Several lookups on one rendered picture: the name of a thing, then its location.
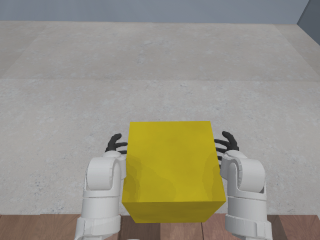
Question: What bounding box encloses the robot right hand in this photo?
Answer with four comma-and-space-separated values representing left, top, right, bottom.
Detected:
214, 131, 239, 168

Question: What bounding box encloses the robot left hand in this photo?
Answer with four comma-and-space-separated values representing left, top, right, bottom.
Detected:
105, 133, 128, 155

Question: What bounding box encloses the robot right forearm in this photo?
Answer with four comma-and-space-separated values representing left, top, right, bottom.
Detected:
219, 150, 273, 240

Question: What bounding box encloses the carton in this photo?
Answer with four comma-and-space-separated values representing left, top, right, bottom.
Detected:
121, 121, 226, 223

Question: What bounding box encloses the robot left forearm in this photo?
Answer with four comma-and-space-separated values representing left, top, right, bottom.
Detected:
74, 150, 127, 240

